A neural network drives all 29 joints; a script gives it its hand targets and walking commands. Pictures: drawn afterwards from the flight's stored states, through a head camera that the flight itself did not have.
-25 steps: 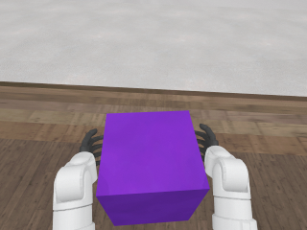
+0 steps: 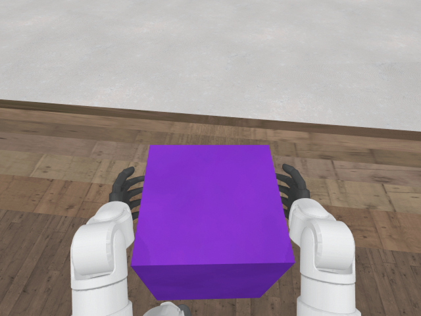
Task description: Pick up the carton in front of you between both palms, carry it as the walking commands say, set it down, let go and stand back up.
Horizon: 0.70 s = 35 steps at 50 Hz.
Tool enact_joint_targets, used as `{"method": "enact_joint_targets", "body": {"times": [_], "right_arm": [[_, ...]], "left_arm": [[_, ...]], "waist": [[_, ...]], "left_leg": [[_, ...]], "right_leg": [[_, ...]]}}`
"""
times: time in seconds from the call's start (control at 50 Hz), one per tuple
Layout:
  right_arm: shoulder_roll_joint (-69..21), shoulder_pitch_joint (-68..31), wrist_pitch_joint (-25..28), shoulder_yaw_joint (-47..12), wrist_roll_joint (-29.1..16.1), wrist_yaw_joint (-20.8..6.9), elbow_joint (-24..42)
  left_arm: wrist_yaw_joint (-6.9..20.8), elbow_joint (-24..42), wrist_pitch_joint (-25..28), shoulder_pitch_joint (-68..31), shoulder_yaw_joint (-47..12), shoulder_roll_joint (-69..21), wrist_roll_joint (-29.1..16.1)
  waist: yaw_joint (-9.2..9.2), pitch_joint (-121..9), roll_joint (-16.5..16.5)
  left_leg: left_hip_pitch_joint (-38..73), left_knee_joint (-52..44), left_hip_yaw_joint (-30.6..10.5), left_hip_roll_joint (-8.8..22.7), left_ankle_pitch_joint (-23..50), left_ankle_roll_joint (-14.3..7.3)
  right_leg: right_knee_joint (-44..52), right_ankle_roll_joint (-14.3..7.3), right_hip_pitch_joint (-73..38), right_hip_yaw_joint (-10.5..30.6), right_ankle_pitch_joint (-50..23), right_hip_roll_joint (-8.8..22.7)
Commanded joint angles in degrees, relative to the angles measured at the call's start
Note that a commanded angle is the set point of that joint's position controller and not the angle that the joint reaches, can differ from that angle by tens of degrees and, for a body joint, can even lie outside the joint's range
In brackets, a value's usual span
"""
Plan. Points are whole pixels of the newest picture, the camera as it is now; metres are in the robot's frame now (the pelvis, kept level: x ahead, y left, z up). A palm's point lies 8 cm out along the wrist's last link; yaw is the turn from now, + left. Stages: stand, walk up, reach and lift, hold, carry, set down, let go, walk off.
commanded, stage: carry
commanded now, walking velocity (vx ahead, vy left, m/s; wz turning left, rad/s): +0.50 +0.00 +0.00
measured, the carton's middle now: (209, 227) +0.27 +0.01 +0.02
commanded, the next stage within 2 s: none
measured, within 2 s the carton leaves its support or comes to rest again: neither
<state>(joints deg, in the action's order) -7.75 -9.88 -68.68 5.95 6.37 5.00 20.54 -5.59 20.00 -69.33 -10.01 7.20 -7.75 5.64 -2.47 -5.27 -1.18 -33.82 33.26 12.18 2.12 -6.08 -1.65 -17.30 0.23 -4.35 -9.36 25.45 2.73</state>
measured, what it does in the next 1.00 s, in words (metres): walks ahead: left foot, then right foot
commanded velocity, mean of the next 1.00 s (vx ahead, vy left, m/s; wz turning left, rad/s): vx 0.50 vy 0.00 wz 0.00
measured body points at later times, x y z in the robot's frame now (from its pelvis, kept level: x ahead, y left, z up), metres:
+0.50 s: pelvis +0.32 +0.02 +0.00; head +0.35 +0.02 +0.45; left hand +0.69 +0.16 +0.11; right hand +0.69 -0.15 +0.12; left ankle +0.18 +0.08 -0.73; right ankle +0.48 -0.08 -0.70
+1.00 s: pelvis +0.67 +0.00 -0.05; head +0.70 -0.01 +0.40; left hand +1.04 +0.17 +0.07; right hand +1.05 -0.14 +0.06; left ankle +0.84 +0.08 -0.76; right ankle +0.49 -0.05 -0.73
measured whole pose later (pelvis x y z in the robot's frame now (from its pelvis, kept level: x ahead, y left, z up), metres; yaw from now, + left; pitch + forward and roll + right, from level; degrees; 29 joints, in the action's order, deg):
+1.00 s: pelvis +0.67 +0.00 -0.05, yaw -2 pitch +4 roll -1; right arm -3.4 -35.8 -68.2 15.4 6.2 6.8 1.3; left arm -7.6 -5.7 -66.0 -38.6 12.2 -1.7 2.5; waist -5.7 -0.7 2.4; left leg -34.7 29.1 4.9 0.3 21.6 -3.1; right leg -46.5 -5.4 9.1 -6.2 41.3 -4.8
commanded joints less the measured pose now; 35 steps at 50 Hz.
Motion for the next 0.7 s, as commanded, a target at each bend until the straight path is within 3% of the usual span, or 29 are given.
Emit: {"method": "enact_joint_targets", "body": {"times": [0.0, 0.02, 0.04, 0.06, 0.08, 0.1, 0.12, 0.14, 0.16, 0.22, 0.28, 0.38, 0.4, 0.42, 0.46, 0.48, 0.5, 0.52, 0.54, 0.56, 0.58, 0.6, 0.62, 0.66, 0.68], "right_arm": [[-49.57, -26.66, 0.41, -40.34, -20.57, -12.27, -0.24], [-48.4, -28.21, 0.48, -40.36, -20.74, -12.45, -0.7], [-46.7, -28.86, 0.31, -39.86, -20.64, -12.53, -2.11], [-45.62, -29.83, 0.59, -39.64, -20.94, -12.68, -4.4], [-46.57, -31.91, 0.66, -40.45, -22.57, -12.99, -4.14], [-48.28, -34.59, 1.05, -41.23, -23.75, -13.28, -4.86], [-49.61, -38.01, 1.61, -41.78, -24.84, -13.63, -4.9], [-51.14, -40.4, 2.05, -42.61, -26.05, -13.87, -5.11], [-51.93, -42.56, 2.58, -42.91, -26.83, -14.08, -5.71], [-51.98, -45.52, 3.83, -42.1, -27.94, -14.52, -8.77], [-50.81, -49.09, 4.59, -40.44, -28.47, -14.46, -12.11], [-48.31, -58.28, 4.06, -37.11, -29.39, -13.01, -15.08], [-47.77, -59.42, 3.65, -36.18, -29.43, -12.65, -16.08], [-47.36, -60.48, 3.2, -35.17, -29.27, -12.28, -16.99], [-47.45, -62.38, 2.18, -33.36, -29.11, -11.69, -19.01], [-47.53, -63.68, 1.6, -32.45, -28.91, -11.46, -19.82], [-47.62, -65.19, 0.98, -31.72, -28.69, -11.27, -20.62], [-48.15, -66.89, 0.55, -31.42, -28.8, -11.07, -20.89], [-48.25, -68.29, 0.18, -30.44, -28.12, -10.81, -21.81], [-49.78, -66.94, -0.61, -29.01, -27.58, -10.35, -22.78], [-48.33, -68.8, -0.77, -27.88, -25.58, -9.78, -22.78], [-49.11, -70.72, -0.86, -27.2, -24.46, -9.31, -22.08], [-49.89, -71.34, -0.86, -26.23, -23.5, -8.85, -21.68], [-51.39, -70.62, -0.72, -24.97, -22.17, -8.36, -21.01], [-52.51, -69.64, -0.64, -25.17, -21.77, -8.21, -20.72]], "left_arm": [[16.37, 3.62, 0.28, -31.62, -43.16, -47.11, -25.34], [16.22, 3.04, 0.4, -33.15, -43.01, -45.98, -25.01], [16.05, 2.0, 0.36, -34.95, -42.77, -44.91, -24.64], [15.79, 0.33, 0.11, -35.12, -43.01, -45.73, -24.88], [15.5, -1.16, 0.55, -36.43, -42.32, -46.04, -24.39], [15.18, -2.08, 1.06, -38.14, -41.88, -46.98, -24.16], [14.82, -3.25, 1.68, -40.0, -41.46, -48.22, -23.94], [14.35, -4.75, 2.23, -40.11, -40.86, -48.83, -23.62], [13.88, -5.67, 2.81, -41.01, -40.44, -49.29, -23.15], [12.61, -9.08, 4.33, -42.49, -39.38, -49.59, -21.68], [11.65, -10.94, 5.21, -46.45, -38.29, -48.48, -21.06], [10.3, -11.99, 4.6, -57.97, -37.13, -46.42, -23.42], [10.1, -12.77, 4.17, -60.05, -36.43, -46.05, -23.95], [9.96, -13.45, 3.6, -61.7, -35.84, -45.75, -24.38], [10.01, -14.93, 2.3, -64.91, -34.23, -45.33, -25.1], [10.08, -16.18, 1.72, -65.98, -33.25, -45.19, -25.44], [10.16, -17.66, 1.26, -66.22, -32.38, -45.38, -25.83], [10.39, -18.2, 0.98, -67.48, -31.57, -45.72, -26.26], [10.56, -19.86, 0.5, -67.54, -29.94, -45.44, -26.47], [10.81, -21.08, 0.51, -68.92, -29.35, -44.55, -26.26], [11.55, -22.03, 0.13, -69.69, -30.01, -49.16, -28.36], [12.29, -20.36, 0.2, -73.42, -30.47, -51.53, -29.8], [12.88, -19.33, 0.17, -76.53, -31.13, -54.36, -31.19], [13.58, -17.3, 0.27, -80.32, -32.11, -58.84, -33.15], [13.7, -16.28, 0.42, -80.33, -32.34, -60.08, -33.6]], "waist": [[4.15, -13.25, -9.13], [5.92, -16.64, -5.69], [7.21, -19.84, 3.62], [6.08, -21.88, 17.97], [5.29, -20.1, 13.06], [5.58, -18.53, 9.64], [5.03, -16.99, 4.17], [4.66, -16.46, 2.75], [4.36, -16.75, 3.33], [4.39, -16.2, 5.34], [5.23, -14.61, 6.34], [6.78, -12.55, 7.9], [6.91, -11.43, 6.58], [6.88, -11.26, 7.58], [5.35, -12.03, 10.5], [3.73, -14.18, 11.13], [1.1, -17.87, 10.15], [-3.91, -22.59, 7.04], [-7.27, -24.29, -1.61], [-1.76, -30.5, -19.64], [-2.49, -29.6, -16.12], [-2.92, -26.17, -10.81], [-1.86, -23.93, -3.54], [-1.03, -23.2, 0.11], [-0.87, -23.67, -0.11]], "left_leg": [[26.9, -3.56, 5.86, -6.85, 2.52, -1.61], [37.18, -3.29, 2.28, -3.77, -1.57, -1.33], [42.77, -6.82, -18.48, 9.63, -14.93, -3.68], [49.34, -17.46, -44.78, 20.81, -17.15, -12.11], [47.56, -18.37, -43.29, 21.17, -15.34, -13.63], [43.6, -16.71, -38.15, 19.42, -9.09, -13.52], [39.16, -15.77, -32.65, 17.94, -5.36, -11.8], [35.67, -15.8, -28.33, 16.56, -4.72, -10.33], [33.32, -16.77, -24.71, 15.72, -5.61, -9.3], [32.02, -16.9, -19.45, 14.12, -2.16, -9.84], [35.04, -15.49, -15.24, 13.03, 7.95, -10.14], [38.1, -10.89, -10.33, 9.96, 20.73, -9.2], [37.44, -10.92, -9.45, 8.81, 23.67, -8.35], [37.39, -10.49, -7.99, 8.17, 25.92, -7.76], [37.14, -7.93, -6.32, 8.34, 33.58, -6.26], [38.28, -3.26, -4.92, 8.21, 40.37, -5.17], [37.97, 4.62, -2.29, 6.55, 41.54, -3.3], [29.65, 18.46, -0.67, 5.58, 38.72, -1.95], [19.13, 33.54, -1.54, 0.99, 20.71, -1.51], [0.64, 49.69, -7.59, -9.3, -22.71, 0.55], [-6.24, 54.64, -13.57, -6.25, -23.5, -1.69], [-8.51, 53.05, -15.01, -4.13, -20.54, -2.41], [-8.03, 48.4, -14.89, -2.7, -18.3, -2.52], [-5.16, 40.26, -15.22, -0.93, -14.63, -2.32], [-4.25, 35.86, -15.23, -0.55, -14.54, -2.02]], "right_leg": [[-16.41, -3.32, 6.96, -3.51, -57.69, 6.7], [-27.67, -2.58, 13.62, -3.02, -45.76, 4.85], [-43.86, -1.54, 22.18, -2.28, -27.49, 1.31], [-57.83, -0.93, 37.07, 3.79, 1.4, -6.71], [-65.24, -2.38, 41.64, 10.1, 2.38, -2.96], [-66.34, -3.68, 43.27, 10.76, 0.64, -0.68], [-63.97, -4.12, 43.28, 10.67, -1.79, 1.24], [-60.11, -4.29, 42.87, 10.96, -4.41, 2.59], [-57.26, -4.1, 41.17, 10.41, -6.32, 3.05], [-51.81, -3.03, 42.85, 7.88, -8.62, 2.7], [-43.54, -2.34, 48.01, 5.44, -12.46, 2.36], [-28.87, -3.85, 47.61, 1.43, -20.16, -0.71], [-23.79, -4.14, 45.61, 0.48, -22.69, -1.74], [-20.33, -4.54, 42.73, -1.21, -24.0, -2.88], [-17.05, -5.69, 35.22, -2.38, -24.41, -4.53], [-15.83, -6.25, 30.67, -3.04, -22.91, -6.23], [-11.21, -6.42, 21.37, -3.79, -24.68, -8.38], [-16.74, -6.99, 6.76, -2.8, -30.2, -6.74], [-15.73, -5.83, -1.32, 9.15, -30.71, 0.89], [-9.97, -17.54, -15.29, 37.91, -30.37, 15.43], [-7.69, -19.14, -15.8, 40.19, -25.5, 16.44], [-8.5, -18.13, -12.22, 35.67, -30.29, 14.55], [-9.21, -16.3, -8.08, 31.22, -33.55, 13.27], [-9.4, -14.07, -2.49, 27.05, -32.06, 11.92], [-9.57, -13.57, -1.87, 25.48, -33.52, 11.54]]}}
